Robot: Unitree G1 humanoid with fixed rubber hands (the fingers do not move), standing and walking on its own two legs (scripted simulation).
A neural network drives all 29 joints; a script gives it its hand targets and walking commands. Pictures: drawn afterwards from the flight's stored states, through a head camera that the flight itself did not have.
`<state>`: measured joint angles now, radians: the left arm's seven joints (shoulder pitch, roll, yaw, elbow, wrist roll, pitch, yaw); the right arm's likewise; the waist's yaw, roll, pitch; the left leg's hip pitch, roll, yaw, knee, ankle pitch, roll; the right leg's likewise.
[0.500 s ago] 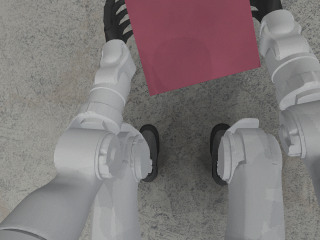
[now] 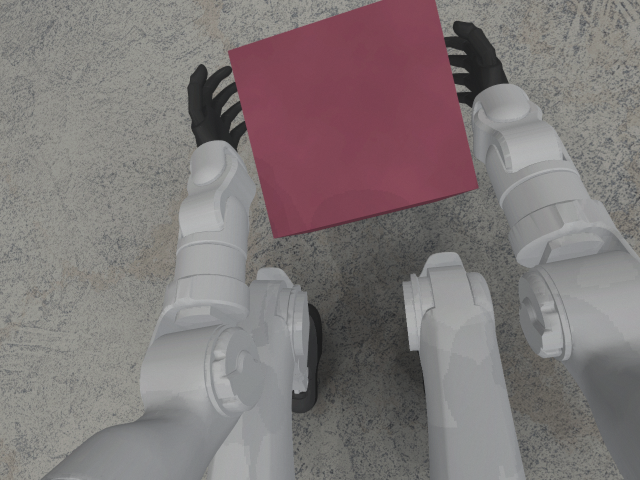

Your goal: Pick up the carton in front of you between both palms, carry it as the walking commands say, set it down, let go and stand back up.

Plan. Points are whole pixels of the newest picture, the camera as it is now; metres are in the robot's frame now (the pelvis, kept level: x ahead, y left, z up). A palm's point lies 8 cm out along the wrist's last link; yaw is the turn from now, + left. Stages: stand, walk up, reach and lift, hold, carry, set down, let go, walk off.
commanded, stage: reach and lift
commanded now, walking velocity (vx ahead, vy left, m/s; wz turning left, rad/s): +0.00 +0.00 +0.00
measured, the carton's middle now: (354, 142) +0.49 -0.04 -0.16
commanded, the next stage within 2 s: none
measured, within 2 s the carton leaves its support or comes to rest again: neither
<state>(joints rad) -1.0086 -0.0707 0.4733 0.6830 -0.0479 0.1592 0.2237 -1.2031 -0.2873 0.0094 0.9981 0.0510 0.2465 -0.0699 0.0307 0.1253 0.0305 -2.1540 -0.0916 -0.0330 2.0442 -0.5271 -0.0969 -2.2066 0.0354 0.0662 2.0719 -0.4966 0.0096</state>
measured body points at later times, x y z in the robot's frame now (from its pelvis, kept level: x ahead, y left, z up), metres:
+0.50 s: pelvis +0.03 +0.01 +0.13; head +0.25 -0.05 +0.52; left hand +0.50 +0.11 +0.09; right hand +0.48 -0.20 +0.06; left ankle +0.13 +0.13 -0.37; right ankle +0.13 -0.12 -0.37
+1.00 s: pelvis +0.08 +0.01 +0.28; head +0.18 -0.02 +0.71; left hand +0.46 +0.12 +0.25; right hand +0.43 -0.18 +0.22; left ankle +0.13 +0.13 -0.37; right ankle +0.13 -0.12 -0.37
